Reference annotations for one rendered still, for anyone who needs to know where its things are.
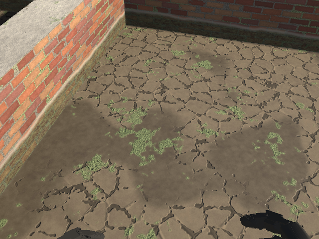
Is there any robot right hand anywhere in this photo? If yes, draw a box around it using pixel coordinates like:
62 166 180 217
240 210 311 239

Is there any robot left hand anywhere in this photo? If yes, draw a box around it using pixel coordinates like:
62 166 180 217
57 227 105 239

